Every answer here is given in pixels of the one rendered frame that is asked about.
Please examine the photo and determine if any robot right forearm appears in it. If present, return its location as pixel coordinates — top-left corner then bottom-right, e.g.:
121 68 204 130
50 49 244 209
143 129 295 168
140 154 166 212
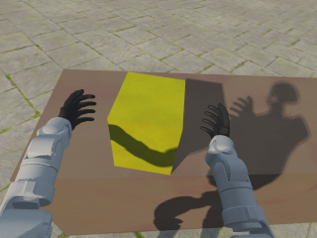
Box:
204 135 275 238

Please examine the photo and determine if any pedestal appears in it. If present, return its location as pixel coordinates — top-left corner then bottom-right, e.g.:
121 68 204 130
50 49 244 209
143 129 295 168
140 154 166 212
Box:
10 69 317 236

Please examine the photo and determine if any robot right hand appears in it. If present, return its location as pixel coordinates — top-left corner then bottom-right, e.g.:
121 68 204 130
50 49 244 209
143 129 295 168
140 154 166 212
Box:
200 103 230 139

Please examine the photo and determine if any carton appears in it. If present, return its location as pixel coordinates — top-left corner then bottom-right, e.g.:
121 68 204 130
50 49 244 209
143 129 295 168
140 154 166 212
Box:
107 71 185 176

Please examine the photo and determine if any left robot upper arm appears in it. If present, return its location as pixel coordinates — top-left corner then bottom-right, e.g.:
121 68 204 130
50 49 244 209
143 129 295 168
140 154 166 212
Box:
0 208 53 238

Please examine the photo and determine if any robot left hand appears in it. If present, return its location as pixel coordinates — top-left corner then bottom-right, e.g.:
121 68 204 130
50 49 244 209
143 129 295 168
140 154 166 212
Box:
57 89 97 131

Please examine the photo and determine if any robot left forearm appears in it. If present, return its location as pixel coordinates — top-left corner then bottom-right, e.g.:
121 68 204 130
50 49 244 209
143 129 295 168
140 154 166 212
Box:
0 117 72 217

